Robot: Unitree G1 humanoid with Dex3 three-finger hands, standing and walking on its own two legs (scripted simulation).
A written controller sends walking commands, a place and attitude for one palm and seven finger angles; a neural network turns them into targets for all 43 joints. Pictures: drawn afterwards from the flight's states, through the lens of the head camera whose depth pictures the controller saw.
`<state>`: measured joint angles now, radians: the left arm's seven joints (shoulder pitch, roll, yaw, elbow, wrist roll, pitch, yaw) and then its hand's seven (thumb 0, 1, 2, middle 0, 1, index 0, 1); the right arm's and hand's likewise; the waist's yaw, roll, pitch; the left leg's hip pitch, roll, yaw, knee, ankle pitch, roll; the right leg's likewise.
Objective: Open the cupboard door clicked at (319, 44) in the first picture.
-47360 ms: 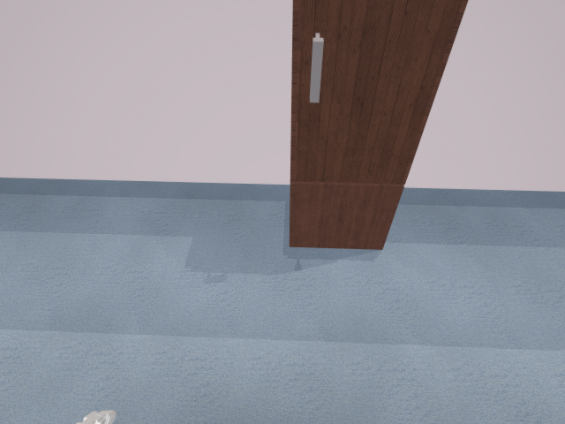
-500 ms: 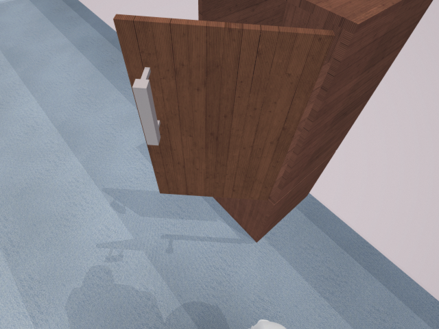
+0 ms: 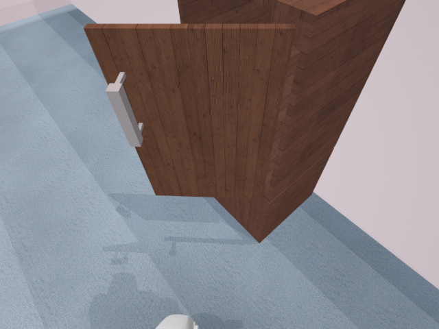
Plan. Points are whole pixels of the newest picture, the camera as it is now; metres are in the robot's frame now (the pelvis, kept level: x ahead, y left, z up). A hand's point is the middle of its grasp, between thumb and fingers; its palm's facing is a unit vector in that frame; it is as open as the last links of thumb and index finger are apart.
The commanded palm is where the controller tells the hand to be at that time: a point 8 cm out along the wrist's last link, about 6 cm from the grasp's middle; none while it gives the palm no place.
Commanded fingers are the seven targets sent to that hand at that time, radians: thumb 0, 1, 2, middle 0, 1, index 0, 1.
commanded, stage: come to a stop and stand still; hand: left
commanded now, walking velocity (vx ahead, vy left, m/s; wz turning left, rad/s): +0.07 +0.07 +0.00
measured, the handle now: (129, 111) +0.53 +0.24 +0.08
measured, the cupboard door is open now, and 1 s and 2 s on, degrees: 46 46 46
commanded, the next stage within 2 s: look again from close up in 0.40 s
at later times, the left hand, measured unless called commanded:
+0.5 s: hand out of the picture -0.02 +0.20 -0.18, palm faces +0.04 -0.98 -0.17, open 7.4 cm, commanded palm none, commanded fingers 0.00 0.90 0.90 -0.20 -0.30 -0.20 -0.30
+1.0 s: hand out of the picture +0.03 +0.20 -0.17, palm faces +0.00 -0.97 -0.25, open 7.4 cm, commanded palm none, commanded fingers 0.00 0.90 0.90 -0.20 -0.30 -0.20 -0.30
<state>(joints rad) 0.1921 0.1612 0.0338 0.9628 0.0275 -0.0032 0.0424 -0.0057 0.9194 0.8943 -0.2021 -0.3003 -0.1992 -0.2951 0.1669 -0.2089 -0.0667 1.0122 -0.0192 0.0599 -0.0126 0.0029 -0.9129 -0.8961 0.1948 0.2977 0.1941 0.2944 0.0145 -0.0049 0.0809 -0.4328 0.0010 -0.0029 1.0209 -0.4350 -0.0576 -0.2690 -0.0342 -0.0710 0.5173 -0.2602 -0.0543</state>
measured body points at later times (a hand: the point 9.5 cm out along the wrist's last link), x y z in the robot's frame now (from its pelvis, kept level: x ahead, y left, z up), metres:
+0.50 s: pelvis -0.02 +0.03 +0.00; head +0.01 +0.03 +0.45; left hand -0.02 +0.25 -0.16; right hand -0.02 -0.20 -0.15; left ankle -0.03 +0.15 -0.74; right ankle -0.03 -0.08 -0.73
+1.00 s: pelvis -0.01 +0.01 +0.00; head -0.01 -0.01 +0.45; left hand +0.03 +0.25 -0.15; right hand -0.01 -0.20 -0.17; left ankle -0.03 +0.15 -0.74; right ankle -0.03 -0.08 -0.74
